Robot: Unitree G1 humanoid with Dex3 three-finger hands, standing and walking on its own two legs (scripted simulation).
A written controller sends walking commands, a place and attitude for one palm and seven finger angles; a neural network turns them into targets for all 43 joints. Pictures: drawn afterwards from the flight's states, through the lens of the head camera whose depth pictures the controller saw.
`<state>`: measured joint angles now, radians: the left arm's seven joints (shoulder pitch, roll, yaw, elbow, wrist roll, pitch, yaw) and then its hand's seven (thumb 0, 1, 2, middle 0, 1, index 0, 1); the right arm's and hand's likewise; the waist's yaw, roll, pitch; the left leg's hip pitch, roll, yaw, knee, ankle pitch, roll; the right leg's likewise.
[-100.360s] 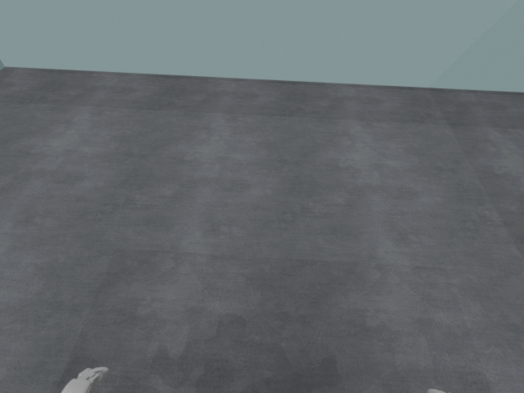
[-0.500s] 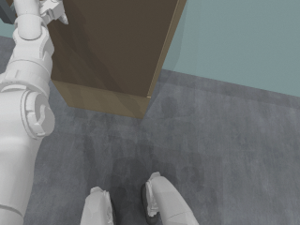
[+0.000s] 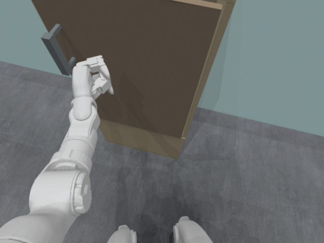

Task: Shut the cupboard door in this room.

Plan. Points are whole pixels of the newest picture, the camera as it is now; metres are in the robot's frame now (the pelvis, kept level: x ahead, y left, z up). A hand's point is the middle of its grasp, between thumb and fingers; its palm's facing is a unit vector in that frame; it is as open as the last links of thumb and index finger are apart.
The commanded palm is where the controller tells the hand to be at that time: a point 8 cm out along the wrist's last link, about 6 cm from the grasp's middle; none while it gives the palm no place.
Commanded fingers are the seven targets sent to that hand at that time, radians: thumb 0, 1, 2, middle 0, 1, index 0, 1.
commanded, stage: draw the hand back to the body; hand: left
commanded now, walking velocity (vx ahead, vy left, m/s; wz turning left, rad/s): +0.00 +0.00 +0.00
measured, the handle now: (62, 50) +0.61 +0.22 +0.07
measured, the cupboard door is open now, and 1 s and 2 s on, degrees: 0 0 0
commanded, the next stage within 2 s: step back with the hand held close in 1.66 s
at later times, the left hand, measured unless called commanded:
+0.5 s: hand (71, 109) +0.38 +0.14 +0.14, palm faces +0.05 -1.00 -0.04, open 3.1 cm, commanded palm +0.34 +0.19 +0.13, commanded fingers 0.00 0.90 0.90 -1.25 -1.44 -1.25 -1.44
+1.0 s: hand out of the picture +0.24 +0.23 +0.19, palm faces +0.30 -0.91 -0.28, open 4.0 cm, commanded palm +0.20 +0.27 +0.21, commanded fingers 0.00 0.90 0.90 -0.56 -0.69 -0.56 -0.69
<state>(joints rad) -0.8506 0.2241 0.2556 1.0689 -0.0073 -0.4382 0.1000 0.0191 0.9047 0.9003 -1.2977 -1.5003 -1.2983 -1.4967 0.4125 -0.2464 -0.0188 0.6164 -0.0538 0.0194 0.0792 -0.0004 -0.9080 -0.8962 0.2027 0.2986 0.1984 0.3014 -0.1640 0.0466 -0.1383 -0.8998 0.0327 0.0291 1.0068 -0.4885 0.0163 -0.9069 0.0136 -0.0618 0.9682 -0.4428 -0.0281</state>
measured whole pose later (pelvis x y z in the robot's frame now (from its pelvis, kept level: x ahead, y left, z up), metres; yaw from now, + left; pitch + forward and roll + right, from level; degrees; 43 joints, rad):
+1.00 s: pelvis -0.01 +0.01 +0.07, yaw +2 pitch -3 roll +0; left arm 0.18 0.29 0.14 -0.08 -0.07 -0.07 0.07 0.02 0.90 0.90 -0.82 -0.98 -0.82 -0.97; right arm 0.18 -0.22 0.06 0.57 0.03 -0.01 -0.08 0.01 -0.91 -0.90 0.20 0.30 0.20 0.30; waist 0.04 0.06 0.00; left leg -0.13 -0.02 0.03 0.44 -0.25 0.03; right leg -0.15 -0.01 -0.06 0.44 -0.24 -0.01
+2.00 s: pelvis +0.00 +0.01 +0.07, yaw +3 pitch +0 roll -1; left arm 0.53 0.36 0.36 -0.41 -0.07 -0.13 0.11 0.02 0.89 0.90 -0.21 -0.30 -0.21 -0.30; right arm 0.19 -0.25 -0.01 0.60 0.01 -0.01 -0.08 0.01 -0.90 -0.90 0.20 0.30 0.20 0.30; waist 0.01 0.08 -0.01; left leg -0.23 -0.01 0.00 0.49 -0.27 0.03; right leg -0.21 -0.01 -0.08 0.44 -0.24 -0.01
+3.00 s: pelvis -0.15 +0.01 +0.05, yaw +4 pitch +4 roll -2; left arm 0.56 0.43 0.51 -0.56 -0.04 -0.24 0.15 0.02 0.89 0.90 -0.21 -0.30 -0.21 -0.30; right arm 0.19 -0.15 0.01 0.61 -0.02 -0.10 -0.06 0.01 -0.90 -0.90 0.21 0.30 0.20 0.30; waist 0.03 -0.03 -0.04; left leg -0.51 0.06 0.03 0.64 -0.20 0.01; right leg -0.29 0.06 0.02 0.60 -0.36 0.01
